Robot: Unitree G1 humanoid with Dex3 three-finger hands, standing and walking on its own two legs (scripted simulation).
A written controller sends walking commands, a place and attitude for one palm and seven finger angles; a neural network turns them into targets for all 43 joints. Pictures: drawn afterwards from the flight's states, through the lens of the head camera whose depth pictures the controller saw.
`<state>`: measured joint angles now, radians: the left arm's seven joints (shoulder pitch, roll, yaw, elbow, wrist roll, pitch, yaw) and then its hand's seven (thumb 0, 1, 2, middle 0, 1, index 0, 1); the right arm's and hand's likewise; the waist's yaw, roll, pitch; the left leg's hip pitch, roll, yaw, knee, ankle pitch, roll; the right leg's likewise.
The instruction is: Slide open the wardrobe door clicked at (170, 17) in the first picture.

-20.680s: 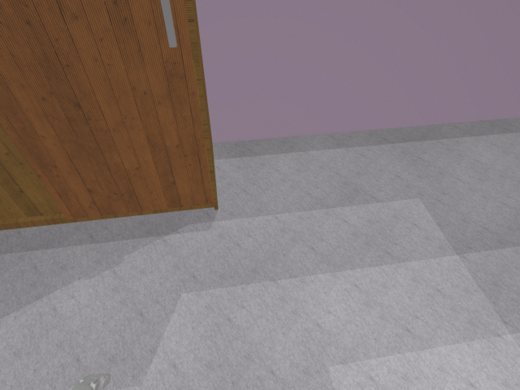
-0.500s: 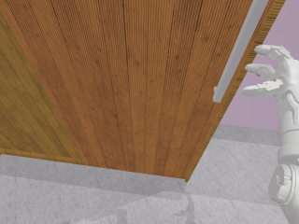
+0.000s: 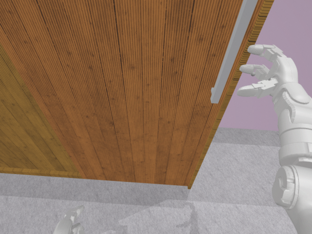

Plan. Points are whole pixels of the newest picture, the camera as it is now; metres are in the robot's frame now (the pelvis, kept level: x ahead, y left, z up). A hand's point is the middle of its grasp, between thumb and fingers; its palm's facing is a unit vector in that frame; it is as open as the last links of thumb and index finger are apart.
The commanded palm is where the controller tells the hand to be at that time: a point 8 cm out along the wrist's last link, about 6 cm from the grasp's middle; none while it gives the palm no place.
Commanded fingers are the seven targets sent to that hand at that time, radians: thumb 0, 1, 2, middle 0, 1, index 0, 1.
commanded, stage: feel for the door with the fingertips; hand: right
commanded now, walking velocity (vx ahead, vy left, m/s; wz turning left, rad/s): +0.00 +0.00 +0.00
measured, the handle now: (228, 54) +0.52 -0.13 +0.22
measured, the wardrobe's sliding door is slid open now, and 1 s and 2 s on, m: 0.00 0.00 0.00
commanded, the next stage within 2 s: slide the fingers in behind the handle in 1.02 s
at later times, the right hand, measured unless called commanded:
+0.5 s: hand (238, 71) +0.46 -0.15 +0.21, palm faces -0.03 +1.00 +0.01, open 14.0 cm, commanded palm +0.44 -0.20 +0.22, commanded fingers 0.00 0.50 -0.30 0.30 1.20 0.30 1.20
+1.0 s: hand (242, 68) +0.47 -0.16 +0.22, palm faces -0.01 +1.00 +0.01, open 14.0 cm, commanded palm +0.46 -0.21 +0.22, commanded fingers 0.00 0.50 -0.30 0.30 1.20 0.30 1.20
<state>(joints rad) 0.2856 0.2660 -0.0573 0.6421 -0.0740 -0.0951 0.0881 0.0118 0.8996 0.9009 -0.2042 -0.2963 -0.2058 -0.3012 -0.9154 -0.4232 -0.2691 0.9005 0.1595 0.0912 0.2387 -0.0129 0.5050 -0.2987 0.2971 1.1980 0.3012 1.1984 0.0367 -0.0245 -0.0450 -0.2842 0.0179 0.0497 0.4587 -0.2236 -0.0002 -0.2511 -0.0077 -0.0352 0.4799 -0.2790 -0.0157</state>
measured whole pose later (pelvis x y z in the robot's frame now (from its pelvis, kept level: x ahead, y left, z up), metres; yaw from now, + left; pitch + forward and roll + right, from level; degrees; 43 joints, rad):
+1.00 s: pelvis -0.01 +0.00 +0.00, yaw +0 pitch +4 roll +0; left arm 0.34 0.28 -0.04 0.69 -0.06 -0.11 0.08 0.01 0.90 0.90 -0.20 -0.30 -0.21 -0.30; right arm -1.04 -0.43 -0.27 1.07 0.14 0.02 0.20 -0.01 0.51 -0.30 0.30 1.20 0.30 1.20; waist 0.07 -0.02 -0.04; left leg -0.33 0.01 0.05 0.47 -0.22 0.00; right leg -0.30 -0.01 -0.03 0.50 -0.27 -0.01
